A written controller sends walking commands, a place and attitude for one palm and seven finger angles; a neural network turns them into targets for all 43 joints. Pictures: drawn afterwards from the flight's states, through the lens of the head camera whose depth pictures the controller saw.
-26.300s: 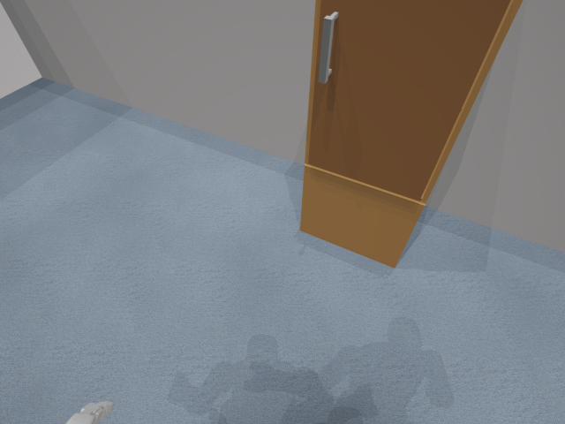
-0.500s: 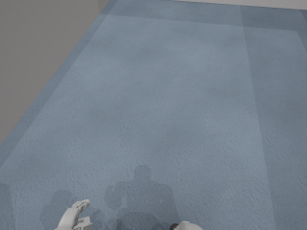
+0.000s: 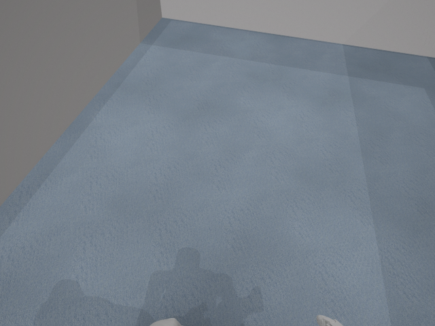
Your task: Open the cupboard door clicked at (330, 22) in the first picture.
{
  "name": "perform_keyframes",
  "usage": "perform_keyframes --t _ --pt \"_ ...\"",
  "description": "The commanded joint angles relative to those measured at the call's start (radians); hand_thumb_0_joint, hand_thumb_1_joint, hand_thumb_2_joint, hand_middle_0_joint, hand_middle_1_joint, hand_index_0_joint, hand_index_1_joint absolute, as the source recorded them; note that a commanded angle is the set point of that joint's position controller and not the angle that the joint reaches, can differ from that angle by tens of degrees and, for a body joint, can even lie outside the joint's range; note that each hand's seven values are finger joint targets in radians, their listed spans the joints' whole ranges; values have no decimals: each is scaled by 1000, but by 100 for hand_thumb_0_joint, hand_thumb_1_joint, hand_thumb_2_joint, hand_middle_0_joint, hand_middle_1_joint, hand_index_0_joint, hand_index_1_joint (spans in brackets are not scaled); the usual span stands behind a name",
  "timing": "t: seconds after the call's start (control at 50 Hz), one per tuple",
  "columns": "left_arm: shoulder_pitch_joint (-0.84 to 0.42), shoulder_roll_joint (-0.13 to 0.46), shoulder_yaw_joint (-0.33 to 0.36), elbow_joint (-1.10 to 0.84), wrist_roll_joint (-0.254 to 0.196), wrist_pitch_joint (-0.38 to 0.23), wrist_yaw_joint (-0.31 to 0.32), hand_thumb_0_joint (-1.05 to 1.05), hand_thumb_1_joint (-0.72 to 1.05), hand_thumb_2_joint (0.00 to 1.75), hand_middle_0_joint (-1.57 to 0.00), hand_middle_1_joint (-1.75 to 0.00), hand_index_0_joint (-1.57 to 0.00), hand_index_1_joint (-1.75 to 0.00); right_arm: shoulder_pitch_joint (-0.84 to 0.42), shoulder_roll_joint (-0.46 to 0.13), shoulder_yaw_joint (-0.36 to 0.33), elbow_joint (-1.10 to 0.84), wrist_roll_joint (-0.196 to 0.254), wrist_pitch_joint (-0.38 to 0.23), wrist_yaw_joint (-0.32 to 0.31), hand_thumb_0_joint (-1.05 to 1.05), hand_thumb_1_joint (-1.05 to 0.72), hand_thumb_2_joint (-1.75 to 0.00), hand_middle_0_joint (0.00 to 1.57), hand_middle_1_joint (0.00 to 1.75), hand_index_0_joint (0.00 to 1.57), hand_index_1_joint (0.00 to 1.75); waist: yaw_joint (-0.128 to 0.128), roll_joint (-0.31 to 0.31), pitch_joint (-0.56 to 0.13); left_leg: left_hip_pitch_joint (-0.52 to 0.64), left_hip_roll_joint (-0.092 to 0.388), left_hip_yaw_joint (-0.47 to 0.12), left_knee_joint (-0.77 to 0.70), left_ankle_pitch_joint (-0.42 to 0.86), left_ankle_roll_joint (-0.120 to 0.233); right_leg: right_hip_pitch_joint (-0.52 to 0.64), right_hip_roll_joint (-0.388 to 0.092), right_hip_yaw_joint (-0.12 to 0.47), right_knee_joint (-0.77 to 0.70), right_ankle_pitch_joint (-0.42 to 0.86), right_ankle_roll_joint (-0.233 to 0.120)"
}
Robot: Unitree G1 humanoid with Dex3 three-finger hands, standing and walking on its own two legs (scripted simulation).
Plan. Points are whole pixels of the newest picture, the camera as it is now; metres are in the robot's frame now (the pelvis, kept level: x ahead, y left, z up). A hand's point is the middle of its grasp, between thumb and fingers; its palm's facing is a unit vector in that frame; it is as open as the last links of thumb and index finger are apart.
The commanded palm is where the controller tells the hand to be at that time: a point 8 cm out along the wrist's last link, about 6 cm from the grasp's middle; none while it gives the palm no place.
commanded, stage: walk to a spot facing it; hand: left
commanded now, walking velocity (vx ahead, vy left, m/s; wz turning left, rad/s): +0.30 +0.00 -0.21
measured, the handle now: out of the picture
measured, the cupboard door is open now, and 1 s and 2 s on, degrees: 43 43 43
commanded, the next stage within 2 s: turn to face it in 0.10 s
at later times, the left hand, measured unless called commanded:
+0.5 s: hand (166, 258) +0.28 +0.14 -0.15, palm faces +0.12 -0.97 -0.21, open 7.2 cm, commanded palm none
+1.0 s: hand (164, 239) +0.32 +0.15 -0.14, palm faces +0.37 -0.88 -0.31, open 7.4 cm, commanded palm none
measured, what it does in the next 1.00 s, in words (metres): walks ahead, turning left: right foot, then left foot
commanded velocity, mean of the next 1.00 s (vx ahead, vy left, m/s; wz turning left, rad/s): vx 0.04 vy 0.00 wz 0.45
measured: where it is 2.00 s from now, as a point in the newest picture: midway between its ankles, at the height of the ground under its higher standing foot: (244, 296)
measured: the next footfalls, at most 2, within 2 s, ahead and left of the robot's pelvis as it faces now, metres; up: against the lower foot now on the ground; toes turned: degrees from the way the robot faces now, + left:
right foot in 0.28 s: +0.25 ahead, -0.16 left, +0.00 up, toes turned -9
left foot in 0.60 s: +0.30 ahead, +0.08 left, +0.00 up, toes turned +18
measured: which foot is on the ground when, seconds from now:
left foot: down 0.00-0.28, up 0.30-0.58, down 0.60-0.94, up 0.96-1.00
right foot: up 0.00-0.26, down 0.28-0.60, up 0.62-0.92, down 0.94-1.00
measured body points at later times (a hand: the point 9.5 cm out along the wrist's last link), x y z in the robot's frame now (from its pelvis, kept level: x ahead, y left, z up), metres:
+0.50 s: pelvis +0.20 -0.05 +0.02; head +0.25 -0.05 +0.46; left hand +0.27 +0.19 -0.13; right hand +0.21 -0.28 -0.14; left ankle +0.19 +0.07 -0.68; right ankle +0.21 -0.16 -0.72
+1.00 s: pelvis +0.29 -0.09 +0.00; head +0.35 -0.09 +0.45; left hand +0.30 +0.20 -0.11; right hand +0.46 -0.30 -0.15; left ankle +0.25 +0.05 -0.69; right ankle +0.33 -0.19 -0.72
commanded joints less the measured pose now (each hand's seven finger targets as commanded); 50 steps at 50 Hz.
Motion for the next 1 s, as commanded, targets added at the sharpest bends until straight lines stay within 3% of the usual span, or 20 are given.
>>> perform_keyframes --t 0.0,0.08,0.22,0.26,0.28,0.32,0.4,0.5,0.54,0.56,0.58,0.6,0.64,0.72,0.82,0.88,0.9,0.92,0.94,0.98 --pt "-98 34 10 -140 15 -18 -19 0 90 90 -20 -30 -20 -30 209 -139 -32 42 4 1 -29 0 -90 -90 20 30 20 30 -41 138 -6 183 314 -336 -451 -93 101 -347 -116 57 104 134 22" --pt "-97 -5 6 -145 12 3 -24 0 90 90 -20 -30 -20 -30 191 -139 -35 50 7 4 -22 0 -90 -90 20 30 20 30 -19 168 -18 115 235 -110 -459 2 76 -172 -107 -26 -262 208 38" --pt "-39 72 21 -123 18 -12 -16 0 90 90 -20 -30 -20 -30 212 -122 -23 77 13 35 -14 0 -90 -90 20 30 20 30 32 57 -28 61 147 -35 -209 -27 12 160 -36 -87 -588 323 34" --pt "145 247 53 -69 14 -35 4 0 90 90 -20 -30 -20 -30 257 -43 -5 56 30 36 -7 0 -90 -90 20 30 20 30 88 -329 -160 -198 -47 33 288 -391 -62 450 -414 360 -800 417 -116" --pt "128 235 40 -84 3 -28 18 0 90 90 -20 -30 -20 -30 240 -73 -10 47 33 51 -15 0 -90 -90 20 30 20 30 85 -241 -152 -174 -4 -85 440 -448 -55 354 -474 399 -870 353 -170" --pt "-9 171 32 -112 6 -26 32 0 90 90 -20 -30 -20 -30 186 -73 -13 51 35 53 -22 0 -90 -90 20 30 20 30 43 -254 -102 -229 45 -161 550 -314 -64 272 -436 259 -840 528 -161" --pt "-119 131 21 -152 9 -21 37 0 90 90 -20 -30 -20 -30 200 -8 0 64 31 81 -6 0 -90 -90 20 30 20 30 -24 -113 -102 -87 42 -98 317 -217 -86 143 -355 -45 -787 721 -95" --pt "-144 153 36 -175 7 -6 38 0 90 90 -20 -30 -20 -30 172 -15 -4 22 24 91 9 0 -90 -90 20 30 20 30 -31 -116 -83 -7 4 -17 49 -63 -84 140 -333 -143 -698 616 -44" --pt "-153 155 39 -193 -1 4 36 0 90 90 -20 -30 -20 -30 213 -70 -17 17 17 87 12 0 -90 -90 20 30 20 30 -60 -22 -115 154 -4 -17 -111 98 -70 82 -310 -180 -557 521 5" --pt "-136 126 36 -216 -7 13 32 0 90 90 -20 -30 -20 -30 261 -156 -36 9 9 79 7 0 -90 -90 20 30 20 30 -82 198 -167 269 129 -221 -183 329 0 -41 -225 -204 -374 304 63" --pt "-166 81 19 -255 -14 21 31 0 90 90 -20 -30 -20 -30 306 -250 -59 0 6 81 -3 0 -90 -90 20 30 20 30 -113 421 -173 338 359 -538 -247 656 150 -240 -92 -168 -125 -228 120" --pt "-223 104 18 -290 -1 31 35 0 90 90 -20 -30 -20 -30 329 -273 -63 1 5 86 -17 0 -90 -90 20 30 20 30 -130 255 -187 311 394 -584 -257 540 205 -262 -75 -31 12 -238 104" --pt "-258 91 24 -280 2 32 35 0 90 90 -20 -30 -20 -30 253 -244 -60 -23 9 77 -33 0 -90 -90 20 30 20 30 -97 284 -190 309 327 -538 -242 544 169 -359 -88 43 113 -104 110" --pt "-211 87 25 -263 -4 45 25 0 90 90 -20 -30 -20 -30 143 -224 -53 -68 12 69 -34 0 -90 -90 20 30 20 30 -43 161 -177 263 217 -355 -226 571 117 -263 -71 34 -32 17 124" --pt "-214 92 22 -294 -3 50 23 0 90 90 -20 -30 -20 -30 81 -251 -72 -98 8 91 -20 0 -90 -90 20 30 20 30 -43 206 -137 155 176 -377 -239 367 105 -103 -20 -8 -317 25 114" --pt "-92 126 31 -280 -2 36 25 0 90 90 -20 -30 -20 -30 -3 -251 -78 -133 18 105 -14 0 -90 -90 20 30 20 30 19 151 -136 9 113 -372 -150 201 47 131 -5 -27 -621 218 101" --pt "-52 196 46 -281 11 23 33 0 90 90 -20 -30 -20 -30 -8 -195 -73 -150 29 107 -8 0 -90 -90 20 30 20 30 38 -41 -145 -133 7 -287 4 -16 -20 254 -170 139 -805 211 57" --pt "-54 292 60 -291 22 19 38 0 90 90 -20 -30 -20 -30 -22 -136 -61 -180 31 105 0 0 -90 -90 20 30 20 30 47 -332 -113 -261 -134 -138 286 -373 -92 246 -447 415 -883 329 -66" --pt "-70 282 49 -303 12 18 43 0 90 90 -20 -30 -20 -30 -26 -179 -68 -176 23 112 3 0 -90 -90 20 30 20 30 42 -258 -104 -238 -75 -209 498 -389 -77 144 -492 387 -862 361 -128" --pt "-174 200 33 -326 7 20 48 0 90 90 -20 -30 -20 -30 -9 -159 -69 -140 25 130 8 0 -90 -90 20 30 20 30 -23 -193 -76 -242 -30 -206 646 -257 -94 114 -373 211 -800 494 -97"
